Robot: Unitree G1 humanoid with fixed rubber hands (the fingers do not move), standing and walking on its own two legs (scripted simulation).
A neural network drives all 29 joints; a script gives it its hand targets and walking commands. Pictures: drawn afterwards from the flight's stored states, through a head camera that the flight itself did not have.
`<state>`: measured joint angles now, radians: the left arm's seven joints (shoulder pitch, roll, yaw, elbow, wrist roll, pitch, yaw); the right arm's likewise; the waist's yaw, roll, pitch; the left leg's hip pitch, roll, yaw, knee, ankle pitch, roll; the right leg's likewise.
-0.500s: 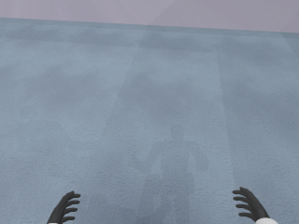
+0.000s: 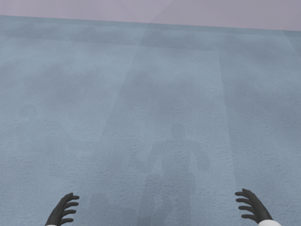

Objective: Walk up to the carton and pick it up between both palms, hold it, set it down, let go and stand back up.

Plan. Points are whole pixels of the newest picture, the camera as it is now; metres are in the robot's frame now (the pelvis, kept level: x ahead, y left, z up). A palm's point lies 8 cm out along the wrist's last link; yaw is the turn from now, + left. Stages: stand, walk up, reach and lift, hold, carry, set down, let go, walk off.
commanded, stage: stand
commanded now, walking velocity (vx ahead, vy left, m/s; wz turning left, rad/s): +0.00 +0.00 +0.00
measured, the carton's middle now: out of the picture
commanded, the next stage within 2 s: walk up in 1.08 s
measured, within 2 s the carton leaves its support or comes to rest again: neither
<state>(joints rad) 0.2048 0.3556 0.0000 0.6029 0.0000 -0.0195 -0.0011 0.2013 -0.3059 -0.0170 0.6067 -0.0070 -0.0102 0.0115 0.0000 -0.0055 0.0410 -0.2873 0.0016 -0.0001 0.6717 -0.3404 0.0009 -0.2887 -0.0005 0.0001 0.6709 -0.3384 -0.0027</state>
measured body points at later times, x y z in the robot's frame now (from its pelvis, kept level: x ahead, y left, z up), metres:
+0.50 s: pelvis +0.00 +0.00 +0.00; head +0.00 +0.00 +0.45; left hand +0.16 +0.28 -0.08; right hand +0.16 -0.27 -0.08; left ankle +0.01 +0.12 -0.72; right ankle +0.02 -0.12 -0.72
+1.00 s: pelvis +0.00 +0.00 +0.00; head +0.01 +0.00 +0.45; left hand +0.16 +0.28 -0.08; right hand +0.16 -0.27 -0.08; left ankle +0.01 +0.12 -0.72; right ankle +0.02 -0.12 -0.72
